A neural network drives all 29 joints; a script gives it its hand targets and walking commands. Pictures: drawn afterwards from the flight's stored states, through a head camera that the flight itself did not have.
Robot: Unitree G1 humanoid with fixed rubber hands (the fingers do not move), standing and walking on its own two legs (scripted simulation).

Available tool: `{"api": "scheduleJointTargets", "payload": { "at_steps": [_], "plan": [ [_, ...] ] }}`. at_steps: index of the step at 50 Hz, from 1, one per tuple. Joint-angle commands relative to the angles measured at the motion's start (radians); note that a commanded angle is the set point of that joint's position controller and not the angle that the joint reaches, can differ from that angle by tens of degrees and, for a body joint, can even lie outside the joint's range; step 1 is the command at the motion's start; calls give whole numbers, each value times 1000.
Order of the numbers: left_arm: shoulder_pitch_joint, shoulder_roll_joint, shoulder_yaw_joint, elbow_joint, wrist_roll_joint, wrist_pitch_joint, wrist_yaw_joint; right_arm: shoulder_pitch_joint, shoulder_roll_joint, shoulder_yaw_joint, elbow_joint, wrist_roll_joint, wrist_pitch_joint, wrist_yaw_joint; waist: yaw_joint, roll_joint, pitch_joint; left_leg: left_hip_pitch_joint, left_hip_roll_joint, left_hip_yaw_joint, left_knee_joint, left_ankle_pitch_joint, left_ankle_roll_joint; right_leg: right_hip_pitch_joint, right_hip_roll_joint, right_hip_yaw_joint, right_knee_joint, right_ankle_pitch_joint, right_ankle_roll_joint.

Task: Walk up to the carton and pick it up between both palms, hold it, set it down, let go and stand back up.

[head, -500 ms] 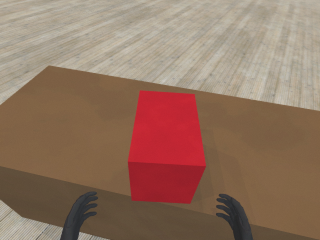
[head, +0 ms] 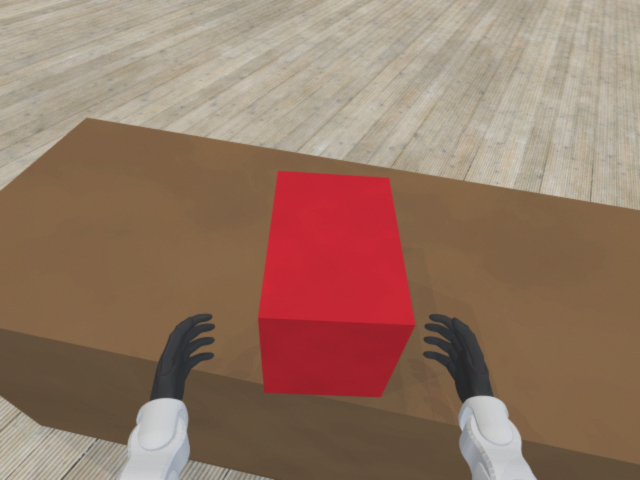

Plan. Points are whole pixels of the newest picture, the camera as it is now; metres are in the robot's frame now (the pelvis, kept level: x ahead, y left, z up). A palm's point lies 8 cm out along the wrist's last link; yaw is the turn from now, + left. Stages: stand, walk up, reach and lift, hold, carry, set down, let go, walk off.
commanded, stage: reach and lift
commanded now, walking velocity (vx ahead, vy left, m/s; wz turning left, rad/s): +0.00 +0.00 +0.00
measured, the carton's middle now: (328, 282) +0.44 -0.01 -0.03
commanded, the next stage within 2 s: none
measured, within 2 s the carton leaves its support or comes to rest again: neither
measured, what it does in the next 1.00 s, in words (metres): stands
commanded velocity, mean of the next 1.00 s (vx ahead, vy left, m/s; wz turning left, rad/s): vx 0.00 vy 0.00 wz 0.00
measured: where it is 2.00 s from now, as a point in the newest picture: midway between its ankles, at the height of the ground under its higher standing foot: outside the picture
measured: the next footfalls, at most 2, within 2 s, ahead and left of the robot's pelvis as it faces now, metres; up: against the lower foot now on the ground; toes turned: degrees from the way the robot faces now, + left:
none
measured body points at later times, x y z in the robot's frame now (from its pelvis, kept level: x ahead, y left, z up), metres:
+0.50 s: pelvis -0.01 +0.00 +0.01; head +0.03 +0.01 +0.45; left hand +0.35 +0.18 +0.04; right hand +0.37 -0.18 +0.05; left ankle +0.01 +0.13 -0.74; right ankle -0.03 -0.11 -0.74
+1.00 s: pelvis +0.00 +0.00 +0.00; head +0.05 +0.00 +0.45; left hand +0.42 +0.18 +0.08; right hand +0.45 -0.17 +0.09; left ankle +0.01 +0.13 -0.74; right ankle -0.03 -0.11 -0.74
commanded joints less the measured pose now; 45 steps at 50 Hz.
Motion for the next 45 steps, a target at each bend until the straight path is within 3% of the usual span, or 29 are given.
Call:
{"api": "scheduleJointTargets", "payload": {
  "at_steps": [1,7,14,19,24,28,34,38,45],
  "plan": [
    [-285,21,33,-198,24,38,0,-274,-121,-16,-180,13,11,-17,-2,31,-278,247,-58,-38,-19,313,-16,-60,30,31,-87,381,18],
    [-416,14,55,-222,36,120,8,-395,-137,-41,-196,7,84,-25,-5,36,-309,272,-52,-39,-43,291,-9,-90,34,20,-109,339,20],
    [-505,24,110,-234,62,218,-9,-514,-151,-10,-230,25,136,-57,15,7,-405,264,-60,-25,-34,379,1,-14,41,22,-95,507,42],
    [-578,29,141,-235,75,260,-28,-582,-159,-3,-198,35,170,-75,5,7,-443,267,-63,-23,-28,408,4,-10,46,18,-96,556,51],
    [-708,53,154,-228,65,280,-29,-701,-164,-16,-180,39,218,-89,0,17,-483,227,-64,-13,-45,329,16,-28,46,13,-96,478,58],
    [-818,67,148,-169,51,284,-15,-811,-165,-37,-156,34,256,-84,11,27,-507,206,-57,-12,-47,264,25,-100,49,7,-103,358,55],
    [-944,75,129,-42,28,275,-2,-933,-181,-60,-56,37,288,-78,14,52,-607,230,-50,-20,-3,320,11,-172,58,-6,-88,354,50],
    [-1006,89,138,23,20,267,0,-996,-206,-57,25,45,287,-79,8,47,-649,239,-48,-29,29,402,-3,-167,67,-11,-77,429,46],
    [-1109,130,188,130,46,244,-4,-1105,-219,-26,142,79,271,-82,29,36,-715,164,-54,-26,54,487,-6,-99,62,1,-34,611,64]
  ]
}}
